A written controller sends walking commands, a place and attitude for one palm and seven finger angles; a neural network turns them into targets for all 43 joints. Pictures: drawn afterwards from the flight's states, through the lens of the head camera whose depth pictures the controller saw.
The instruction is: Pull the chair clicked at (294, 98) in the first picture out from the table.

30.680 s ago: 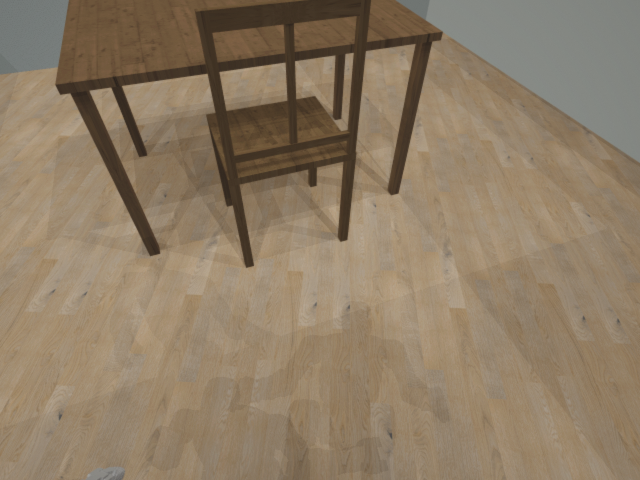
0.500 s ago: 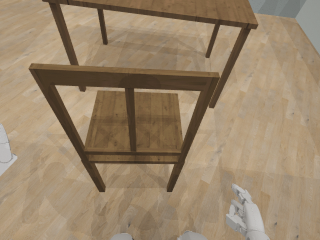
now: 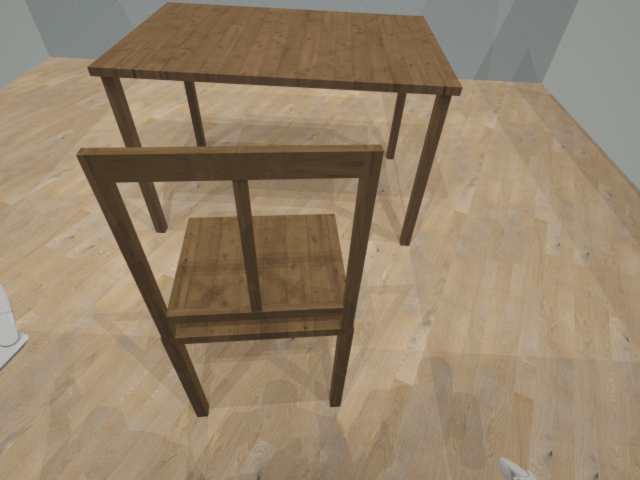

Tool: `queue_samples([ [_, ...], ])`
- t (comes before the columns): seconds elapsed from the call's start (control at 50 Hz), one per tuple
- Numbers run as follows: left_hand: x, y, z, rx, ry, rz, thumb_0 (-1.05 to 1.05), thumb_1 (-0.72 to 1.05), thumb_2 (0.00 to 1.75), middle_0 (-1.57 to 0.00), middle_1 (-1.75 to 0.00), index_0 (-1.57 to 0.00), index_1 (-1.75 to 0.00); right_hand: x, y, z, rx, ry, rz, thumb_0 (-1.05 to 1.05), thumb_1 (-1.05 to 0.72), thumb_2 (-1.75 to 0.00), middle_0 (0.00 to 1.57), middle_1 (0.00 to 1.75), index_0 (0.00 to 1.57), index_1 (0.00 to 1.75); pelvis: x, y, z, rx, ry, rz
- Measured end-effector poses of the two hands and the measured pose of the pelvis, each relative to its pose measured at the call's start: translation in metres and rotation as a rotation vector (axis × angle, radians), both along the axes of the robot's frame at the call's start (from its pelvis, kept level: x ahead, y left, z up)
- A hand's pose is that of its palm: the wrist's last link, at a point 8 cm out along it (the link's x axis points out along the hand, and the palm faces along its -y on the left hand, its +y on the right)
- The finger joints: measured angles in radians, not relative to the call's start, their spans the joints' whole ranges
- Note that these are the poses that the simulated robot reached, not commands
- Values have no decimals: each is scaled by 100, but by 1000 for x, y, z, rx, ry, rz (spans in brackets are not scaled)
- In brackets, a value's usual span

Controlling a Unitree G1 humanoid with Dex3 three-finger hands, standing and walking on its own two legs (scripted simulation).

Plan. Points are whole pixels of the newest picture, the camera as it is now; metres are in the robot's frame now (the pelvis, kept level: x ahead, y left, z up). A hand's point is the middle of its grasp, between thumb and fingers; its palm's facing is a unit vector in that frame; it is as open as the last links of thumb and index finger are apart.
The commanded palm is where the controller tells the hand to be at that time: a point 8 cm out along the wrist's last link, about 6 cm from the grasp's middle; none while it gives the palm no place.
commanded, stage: stop stepping back and stand still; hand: left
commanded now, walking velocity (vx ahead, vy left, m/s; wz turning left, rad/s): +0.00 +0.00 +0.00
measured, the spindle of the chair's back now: (249, 253) +0.52 +0.14 -0.05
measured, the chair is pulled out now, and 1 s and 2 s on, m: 0.58 0.58 0.58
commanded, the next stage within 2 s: let the arm hang, fingers relaxed in 0.16 s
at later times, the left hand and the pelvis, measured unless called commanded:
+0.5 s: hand out of the picture +0.11 +0.17 -0.14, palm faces +0.03 -0.98 -0.18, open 7.4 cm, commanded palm none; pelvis +0.01 +0.00 +0.00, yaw +1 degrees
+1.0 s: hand out of the picture -0.03 +0.16 -0.16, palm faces +0.06 -0.98 -0.21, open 7.3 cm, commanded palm none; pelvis +0.01 -0.02 +0.01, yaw +1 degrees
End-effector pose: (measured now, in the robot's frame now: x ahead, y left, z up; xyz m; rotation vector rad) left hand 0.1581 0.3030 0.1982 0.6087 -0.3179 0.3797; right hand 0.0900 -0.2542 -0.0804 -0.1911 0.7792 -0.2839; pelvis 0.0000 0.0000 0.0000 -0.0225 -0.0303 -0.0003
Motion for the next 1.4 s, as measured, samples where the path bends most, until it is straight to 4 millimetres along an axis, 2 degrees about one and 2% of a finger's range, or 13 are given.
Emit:
queue_samples([
  [0.14,-8,-1,-15,-78,63,41,1,89,90,-21,-31,-21,-31,19,14,-6,40,9,55,1,-91,-90,21,30,20,30,-2,2,2,-6,-7,-10],
  [0.28,5,-2,-23,-97,90,45,1,89,90,-21,-31,-21,-31,54,25,6,50,-62,112,1,-91,-90,21,30,20,30,5,1,6,3,6,-2],
  [0.32,18,1,-63,-154,247,52,1,89,90,-21,-31,-21,-30,62,26,-4,67,-27,159,1,-91,-90,21,30,20,30,4,2,3,7,25,10],
  [0.36,25,0,-125,-278,483,91,0,90,90,-20,-30,-20,-30,66,26,-16,83,30,178,0,-91,-90,21,30,20,30,4,3,0,11,32,17],
  [0.4,16,-14,-192,-401,740,124,0,90,90,-20,-30,-20,-30,62,28,-26,94,83,181,0,-91,-90,20,30,20,30,4,3,-1,17,29,19],
  [0.48,-39,-68,-296,-590,1191,120,1,91,90,-19,-30,-19,-30,36,27,-33,95,195,158,0,-91,-90,21,30,20,30,6,-1,-2,27,7,17],
  [0.52,-76,-96,-325,-676,1350,118,1,92,90,-20,-30,-20,-30,16,24,-35,86,267,138,0,-91,-90,21,30,20,30,6,-4,-1,24,0,17],
  [0.54,-86,-96,-330,-724,1347,174,-2,96,90,-20,-30,-20,-30,5,23,-36,80,309,131,0,-91,-90,21,30,20,30,6,-6,0,20,-1,23],
  [0.72,-173,-75,-334,-689,1587,336,-3,98,90,-21,-30,-21,-30,-80,6,-47,83,584,44,0,-92,-90,20,30,20,30,6,-13,6,8,-2,31],
  [0.84,-204,-77,-327,-672,1669,394,-1,94,90,-20,-30,-20,-30,-111,12,-56,132,656,20,0,-92,-90,20,30,20,30,6,-14,7,13,-5,24],
  [0.98,-198,-93,-330,-694,1661,368,0,92,90,-20,-30,-20,-30,-122,29,-62,186,674,14,0,-91,-90,20,30,20,30,7,-16,6,18,-7,19],
  [1.16,-169,-120,-338,-734,1599,281,0,91,90,-20,-30,-20,-30,-112,44,-64,218,631,10,0,-91,-90,20,30,20,30,7,-18,6,20,-13,14],
  [1.4,-178,-119,-338,-743,1615,309,1,92,90,-20,-30,-20,-30,-108,37,-62,199,629,4,0,-91,-90,20,30,20,30,7,-20,6,18,-9,16],
])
